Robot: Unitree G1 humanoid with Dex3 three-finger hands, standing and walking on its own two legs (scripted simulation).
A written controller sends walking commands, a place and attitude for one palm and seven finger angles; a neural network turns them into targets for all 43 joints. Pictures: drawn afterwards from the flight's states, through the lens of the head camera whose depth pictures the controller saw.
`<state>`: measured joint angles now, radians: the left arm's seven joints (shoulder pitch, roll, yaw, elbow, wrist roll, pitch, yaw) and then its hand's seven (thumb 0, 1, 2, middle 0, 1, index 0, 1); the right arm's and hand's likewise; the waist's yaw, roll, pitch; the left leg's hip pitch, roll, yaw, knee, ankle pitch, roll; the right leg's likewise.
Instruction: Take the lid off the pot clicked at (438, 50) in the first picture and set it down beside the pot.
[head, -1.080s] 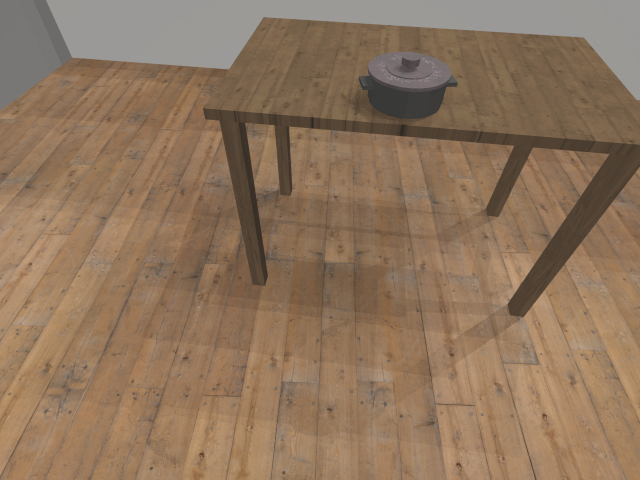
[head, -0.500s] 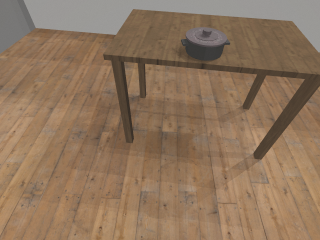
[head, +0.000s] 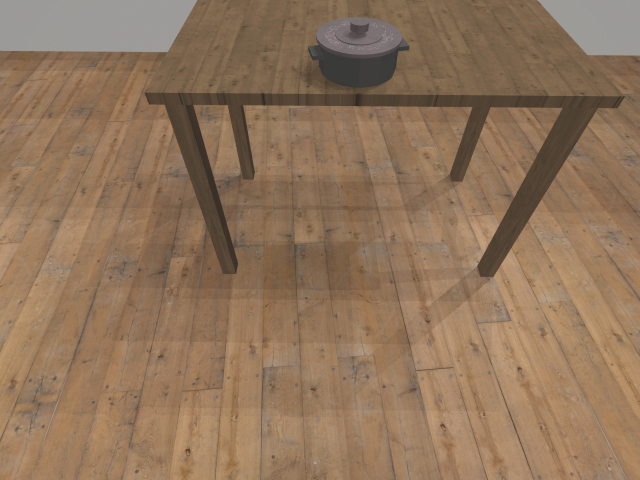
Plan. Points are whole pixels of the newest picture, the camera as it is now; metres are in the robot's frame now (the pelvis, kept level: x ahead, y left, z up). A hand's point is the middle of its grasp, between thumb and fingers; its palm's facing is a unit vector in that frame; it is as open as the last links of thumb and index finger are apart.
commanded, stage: walk to a spot facing it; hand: left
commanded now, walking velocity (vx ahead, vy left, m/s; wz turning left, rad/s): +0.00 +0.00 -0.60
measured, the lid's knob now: (359, 25) +1.01 +0.00 +0.11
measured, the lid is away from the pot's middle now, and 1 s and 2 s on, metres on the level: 0.00 0.00 0.00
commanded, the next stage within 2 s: turn to face it in 1.00 s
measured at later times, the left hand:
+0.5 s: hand out of the picture +0.09 +0.22 -0.16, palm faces -0.16 -0.96 -0.23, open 7.4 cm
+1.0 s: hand (352, 344) +0.36 -0.02 -0.16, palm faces -0.61 -0.77 -0.22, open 7.3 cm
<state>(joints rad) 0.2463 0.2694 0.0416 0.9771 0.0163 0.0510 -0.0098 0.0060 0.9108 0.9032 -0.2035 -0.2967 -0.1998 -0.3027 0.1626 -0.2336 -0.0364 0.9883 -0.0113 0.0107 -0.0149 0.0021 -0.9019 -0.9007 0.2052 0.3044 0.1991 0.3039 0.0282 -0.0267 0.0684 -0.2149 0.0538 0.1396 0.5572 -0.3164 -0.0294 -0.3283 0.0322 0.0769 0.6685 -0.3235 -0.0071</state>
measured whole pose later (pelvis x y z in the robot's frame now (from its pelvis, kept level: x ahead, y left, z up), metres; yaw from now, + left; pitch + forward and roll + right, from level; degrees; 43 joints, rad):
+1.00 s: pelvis +0.13 -0.10 -0.01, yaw -35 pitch -1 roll +0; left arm 0.11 0.24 0.05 0.86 0.01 -0.01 -0.02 0.00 0.91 0.90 -0.20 -0.30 -0.20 -0.30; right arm 0.37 -0.20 -0.04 1.00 -0.02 -0.01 -0.01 0.01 -0.91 -0.90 0.20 0.30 0.20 0.30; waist -0.07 -0.01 0.14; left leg -0.45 0.14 0.04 1.32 -0.39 -0.03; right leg -0.45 0.07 -0.10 0.64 -0.17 -0.12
